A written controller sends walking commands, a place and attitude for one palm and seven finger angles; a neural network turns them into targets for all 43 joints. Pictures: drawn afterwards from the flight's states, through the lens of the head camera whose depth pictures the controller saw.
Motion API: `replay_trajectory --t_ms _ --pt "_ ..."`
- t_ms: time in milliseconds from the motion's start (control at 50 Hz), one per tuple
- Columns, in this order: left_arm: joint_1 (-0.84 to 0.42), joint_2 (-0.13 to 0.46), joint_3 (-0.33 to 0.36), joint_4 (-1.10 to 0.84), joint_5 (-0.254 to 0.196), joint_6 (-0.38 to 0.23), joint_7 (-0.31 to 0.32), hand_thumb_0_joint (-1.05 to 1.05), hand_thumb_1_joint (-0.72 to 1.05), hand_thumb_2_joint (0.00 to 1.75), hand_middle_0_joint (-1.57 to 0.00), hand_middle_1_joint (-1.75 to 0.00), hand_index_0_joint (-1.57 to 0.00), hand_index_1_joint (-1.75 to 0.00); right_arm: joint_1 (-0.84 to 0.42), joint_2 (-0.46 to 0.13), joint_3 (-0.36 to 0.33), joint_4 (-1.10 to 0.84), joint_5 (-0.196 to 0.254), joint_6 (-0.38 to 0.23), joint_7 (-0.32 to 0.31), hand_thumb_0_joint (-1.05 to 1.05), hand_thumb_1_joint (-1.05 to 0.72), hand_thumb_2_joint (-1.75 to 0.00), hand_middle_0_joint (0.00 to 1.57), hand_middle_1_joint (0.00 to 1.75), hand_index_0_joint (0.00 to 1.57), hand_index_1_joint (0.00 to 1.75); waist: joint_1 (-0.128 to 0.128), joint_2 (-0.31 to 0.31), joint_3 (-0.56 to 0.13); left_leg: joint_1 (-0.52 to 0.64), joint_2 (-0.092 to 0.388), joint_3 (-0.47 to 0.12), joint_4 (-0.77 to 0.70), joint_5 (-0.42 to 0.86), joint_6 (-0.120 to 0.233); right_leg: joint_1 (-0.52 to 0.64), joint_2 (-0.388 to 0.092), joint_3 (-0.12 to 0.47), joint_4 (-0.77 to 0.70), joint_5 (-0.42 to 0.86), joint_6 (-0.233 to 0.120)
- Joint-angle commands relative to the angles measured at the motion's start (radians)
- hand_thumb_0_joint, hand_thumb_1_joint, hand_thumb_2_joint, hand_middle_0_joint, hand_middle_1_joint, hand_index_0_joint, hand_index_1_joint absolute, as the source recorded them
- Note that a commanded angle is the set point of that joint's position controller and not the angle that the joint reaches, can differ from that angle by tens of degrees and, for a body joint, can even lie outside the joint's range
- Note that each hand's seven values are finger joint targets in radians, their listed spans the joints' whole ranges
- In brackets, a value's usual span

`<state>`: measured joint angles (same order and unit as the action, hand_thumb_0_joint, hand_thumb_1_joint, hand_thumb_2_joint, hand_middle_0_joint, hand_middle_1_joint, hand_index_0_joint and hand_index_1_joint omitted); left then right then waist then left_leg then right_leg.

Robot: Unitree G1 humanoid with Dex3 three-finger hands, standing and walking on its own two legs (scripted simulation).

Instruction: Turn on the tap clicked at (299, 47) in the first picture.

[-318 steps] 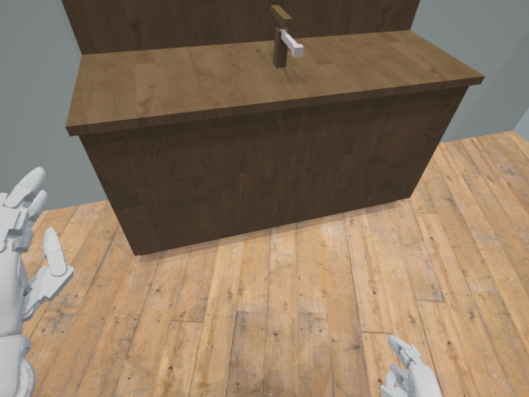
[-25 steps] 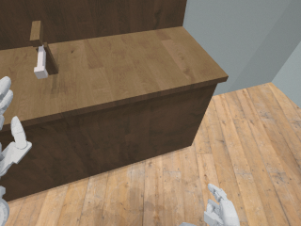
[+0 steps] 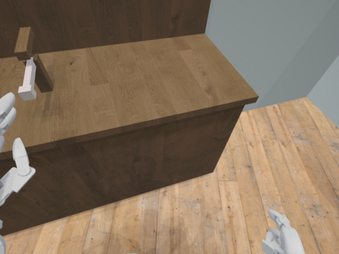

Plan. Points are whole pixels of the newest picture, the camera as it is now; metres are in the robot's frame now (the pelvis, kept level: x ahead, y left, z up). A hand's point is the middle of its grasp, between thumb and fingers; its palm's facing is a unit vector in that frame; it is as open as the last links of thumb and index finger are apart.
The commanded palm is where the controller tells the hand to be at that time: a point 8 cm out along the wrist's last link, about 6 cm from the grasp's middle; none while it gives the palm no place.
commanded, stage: come to a stop and stand still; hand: left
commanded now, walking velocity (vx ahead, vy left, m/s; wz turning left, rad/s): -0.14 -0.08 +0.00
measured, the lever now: (27, 92) +0.46 +0.39 +0.10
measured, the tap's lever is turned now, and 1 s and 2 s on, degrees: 0 0 0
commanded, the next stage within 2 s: none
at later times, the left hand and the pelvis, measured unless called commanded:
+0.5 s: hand (35, 204) +0.16 +0.20 +0.18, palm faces +0.39 -0.83 -0.40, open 7.4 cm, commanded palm +0.11 +0.25 +0.18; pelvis -0.05 -0.03 +0.01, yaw -1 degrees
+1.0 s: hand out of the picture +0.16 +0.28 +0.18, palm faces +0.43 -0.83 -0.35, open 7.4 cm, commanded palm +0.08 +0.30 +0.18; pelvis -0.09 +0.03 +0.00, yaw -2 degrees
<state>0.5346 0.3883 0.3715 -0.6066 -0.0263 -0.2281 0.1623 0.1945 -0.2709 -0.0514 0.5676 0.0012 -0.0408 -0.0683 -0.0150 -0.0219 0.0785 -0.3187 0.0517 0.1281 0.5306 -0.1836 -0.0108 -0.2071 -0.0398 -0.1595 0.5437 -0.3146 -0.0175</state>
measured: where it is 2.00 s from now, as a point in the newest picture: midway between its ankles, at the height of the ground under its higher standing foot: outside the picture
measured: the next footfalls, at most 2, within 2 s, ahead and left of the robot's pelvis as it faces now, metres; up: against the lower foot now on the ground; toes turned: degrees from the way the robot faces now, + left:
right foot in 0.38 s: -0.02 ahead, -0.11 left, +0.00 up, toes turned +0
left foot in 0.76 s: -0.02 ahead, +0.10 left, +0.00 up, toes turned +6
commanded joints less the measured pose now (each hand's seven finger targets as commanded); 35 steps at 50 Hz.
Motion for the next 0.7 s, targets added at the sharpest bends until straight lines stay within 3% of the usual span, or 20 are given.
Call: replay_trajectory --t_ms 0,20,40,60,120,140,260,300,340,360,400,420,440,480,520,560,640,680 --pt "-0.071 0.150 0.112 -0.159 -0.010 -0.048 0.026 0.00 0.90 0.90 -0.20 -0.30 -0.20 -0.30 -0.044 -0.060 -0.014 -0.151 0.010 -0.038 -0.007 0.00 -0.90 -0.90 0.20 0.30 0.20 0.30 0.030 0.221 -0.237 0.274 0.257 -0.281 -0.136 0.579 0.113 -0.097 -0.034 0.090 0.133 -0.066 0.040" --pt "-0.088 0.147 0.098 -0.132 -0.005 -0.050 0.019 0.00 0.90 0.90 -0.20 -0.30 -0.20 -0.30 -0.047 -0.057 -0.014 -0.156 0.013 -0.048 -0.004 0.00 -0.90 -0.90 0.20 0.30 0.20 0.30 0.032 0.217 -0.202 0.275 0.301 -0.328 -0.173 0.625 0.133 -0.153 -0.007 0.109 0.219 -0.245 0.036" --pt "-0.118 0.155 0.102 -0.140 0.001 -0.057 0.015 0.00 0.90 0.90 -0.20 -0.30 -0.20 -0.30 -0.059 -0.044 0.003 -0.137 -0.011 -0.057 -0.006 0.00 -0.90 -0.90 0.20 0.30 0.20 0.30 0.022 0.282 -0.177 0.229 0.325 -0.365 -0.218 0.572 0.148 -0.169 -0.010 0.128 0.293 -0.266 0.039" --pt "-0.152 0.157 0.100 -0.133 0.009 -0.058 0.015 0.00 0.90 0.90 -0.20 -0.30 -0.20 -0.30 -0.058 -0.041 0.010 -0.122 -0.019 -0.065 -0.004 0.00 -0.90 -0.90 0.20 0.30 0.20 0.30 0.019 0.259 -0.159 0.175 0.322 -0.350 -0.238 0.494 0.140 -0.145 -0.020 0.144 0.313 -0.241 0.036" --pt "-0.194 0.133 0.064 -0.205 0.008 -0.048 0.013 0.00 0.90 0.90 -0.20 -0.30 -0.20 -0.30 -0.039 -0.051 0.003 -0.119 -0.009 -0.093 0.014 0.00 -0.90 -0.90 0.20 0.30 0.20 0.30 0.018 0.240 -0.204 0.265 0.264 -0.223 -0.188 0.498 0.111 -0.146 0.004 0.115 0.219 -0.127 0.039" --pt "-0.172 0.119 0.050 -0.216 0.005 -0.041 0.010 0.00 0.90 0.90 -0.20 -0.30 -0.20 -0.30 -0.037 -0.051 0.004 -0.123 -0.009 -0.100 0.021 0.00 -0.90 -0.90 0.20 0.30 0.20 0.30 0.015 0.244 -0.219 0.264 0.257 -0.214 -0.189 0.489 0.106 -0.131 0.014 0.102 0.201 -0.126 0.041" --pt "-0.108 0.108 0.071 -0.151 -0.017 0.000 0.003 0.00 0.90 0.90 -0.20 -0.30 -0.20 -0.30 -0.057 -0.043 0.020 -0.127 -0.008 -0.105 0.033 0.00 -0.90 -0.90 0.20 0.30 0.20 0.30 0.003 0.243 -0.171 0.110 0.261 -0.204 -0.287 0.063 0.099 -0.031 0.038 0.067 0.093 -0.115 0.053" --pt "-0.114 0.111 0.081 -0.125 -0.018 0.007 0.005 0.00 0.90 0.90 -0.20 -0.30 -0.20 -0.30 -0.068 -0.039 0.025 -0.129 -0.004 -0.097 0.031 0.00 -0.90 -0.90 0.20 0.30 0.20 0.30 0.009 0.235 -0.166 0.047 0.234 -0.176 -0.302 -0.136 0.083 0.047 0.045 0.043 0.000 -0.083 0.047" --pt "-0.119 0.119 0.088 -0.109 -0.014 0.011 0.006 0.00 0.90 0.90 -0.20 -0.30 -0.20 -0.30 -0.080 -0.027 0.029 -0.139 0.002 -0.082 0.027 0.00 -0.90 -0.90 0.20 0.30 0.20 0.30 0.012 0.195 -0.165 -0.018 0.169 -0.120 -0.262 -0.292 0.049 0.142 0.036 0.034 -0.130 -0.028 0.034" --pt "-0.130 0.131 0.092 -0.106 -0.011 0.011 0.007 0.00 0.90 0.90 -0.20 -0.30 -0.20 -0.30 -0.079 -0.020 0.028 -0.141 0.003 -0.073 0.026 0.00 -0.90 -0.90 0.20 0.30 0.20 0.30 0.008 0.139 -0.167 -0.039 0.120 -0.088 -0.187 -0.326 0.025 0.150 0.001 0.077 -0.194 -0.043 0.011" --pt "-0.164 0.161 0.094 -0.113 -0.019 0.020 0.008 0.00 0.90 0.90 -0.20 -0.30 -0.20 -0.30 -0.090 0.005 0.034 -0.144 0.000 -0.055 0.020 0.00 -0.90 -0.90 0.20 0.30 0.20 0.30 0.002 -0.080 -0.123 -0.031 0.023 -0.045 0.110 -0.255 -0.015 -0.038 -0.211 0.370 -0.350 -0.204 -0.092" --pt "-0.186 0.176 0.097 -0.131 -0.021 0.037 0.010 0.00 0.90 0.90 -0.20 -0.30 -0.20 -0.30 -0.120 -0.004 0.034 -0.137 0.009 -0.059 0.018 0.00 -0.90 -0.90 0.20 0.30 0.20 0.30 0.031 -0.186 -0.099 -0.082 -0.012 -0.057 0.242 -0.267 -0.019 -0.101 -0.288 0.496 -0.406 -0.334 -0.129" --pt "-0.168 0.156 0.082 -0.107 -0.020 0.042 0.010 0.00 0.90 0.90 -0.20 -0.30 -0.20 -0.30 -0.118 -0.012 0.031 -0.120 0.004 -0.062 0.014 0.00 -0.90 -0.90 0.20 0.30 0.20 0.30 0.027 -0.170 -0.052 -0.122 -0.004 -0.098 0.346 -0.234 -0.013 -0.128 -0.300 0.501 -0.421 -0.304 -0.137" --pt "-0.142 0.140 0.078 -0.094 -0.015 0.025 0.013 0.00 0.90 0.90 -0.20 -0.30 -0.20 -0.30 -0.097 -0.010 0.040 -0.098 0.006 -0.062 0.014 0.00 -0.90 -0.90 0.20 0.30 0.20 0.30 0.014 -0.086 -0.102 -0.189 0.003 -0.109 0.409 -0.160 -0.023 -0.011 -0.277 0.393 -0.352 -0.049 -0.127" --pt "-0.178 0.148 0.076 -0.090 -0.009 0.004 0.019 0.00 0.90 0.90 -0.20 -0.30 -0.20 -0.30 -0.097 -0.015 0.041 -0.084 0.009 -0.061 0.005 0.00 -0.90 -0.90 0.20 0.30 0.20 0.30 0.010 -0.053 -0.135 -0.196 0.006 -0.095 0.358 -0.150 -0.027 0.074 -0.265 0.288 -0.293 0.175 -0.108" --pt "-0.137 0.151 0.086 -0.051 0.000 -0.012 0.020 0.00 0.90 0.90 -0.20 -0.30 -0.20 -0.30 -0.092 -0.028 0.025 -0.081 0.006 -0.068 -0.005 0.00 -0.90 -0.90 0.20 0.30 0.20 0.30 0.024 -0.065 -0.140 -0.175 -0.001 -0.079 0.285 -0.160 -0.018 0.108 -0.264 0.278 -0.266 0.303 -0.108" --pt "-0.069 0.149 0.101 -0.065 -0.001 -0.020 0.021 0.00 0.90 0.90 -0.20 -0.30 -0.20 -0.30 -0.074 -0.033 0.010 -0.106 0.005 -0.067 -0.002 0.00 -0.90 -0.90 0.20 0.30 0.20 0.30 0.043 -0.095 -0.158 -0.093 -0.007 -0.054 0.090 -0.181 -0.004 0.161 -0.272 0.282 -0.218 0.403 -0.117" --pt "-0.056 0.146 0.108 -0.074 -0.002 -0.019 0.024 0.00 0.90 0.90 -0.20 -0.30 -0.20 -0.30 -0.058 -0.033 0.009 -0.108 0.002 -0.061 -0.003 0.00 -0.90 -0.90 0.20 0.30 0.20 0.30 0.030 -0.106 -0.184 -0.004 -0.028 -0.040 -0.025 -0.115 -0.001 0.148 -0.230 0.250 -0.188 0.369 -0.083"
